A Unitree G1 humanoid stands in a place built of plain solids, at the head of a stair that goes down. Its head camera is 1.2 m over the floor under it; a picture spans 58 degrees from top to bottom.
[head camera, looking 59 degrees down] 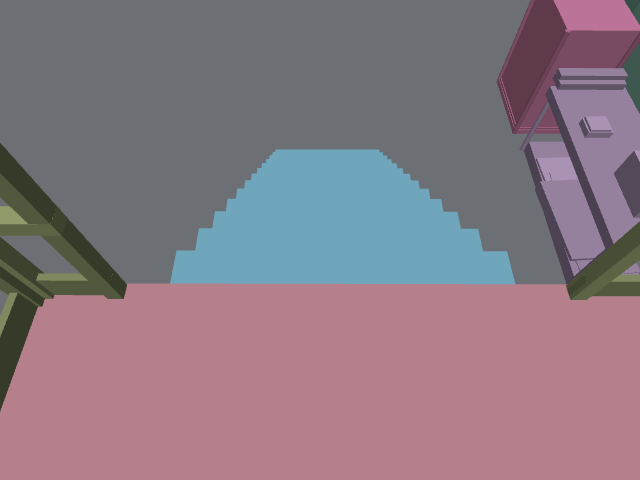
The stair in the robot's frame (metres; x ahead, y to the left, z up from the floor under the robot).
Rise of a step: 0.20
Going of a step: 0.23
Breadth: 1.23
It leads straight ahead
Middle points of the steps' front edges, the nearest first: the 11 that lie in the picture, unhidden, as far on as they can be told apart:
0.57 -0.08 0.00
0.80 -0.08 -0.20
1.03 -0.08 -0.40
1.26 -0.08 -0.61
1.49 -0.08 -0.81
1.72 -0.08 -1.01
1.95 -0.08 -1.22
2.18 -0.08 -1.42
2.41 -0.08 -1.62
2.64 -0.09 -1.82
2.87 -0.09 -2.03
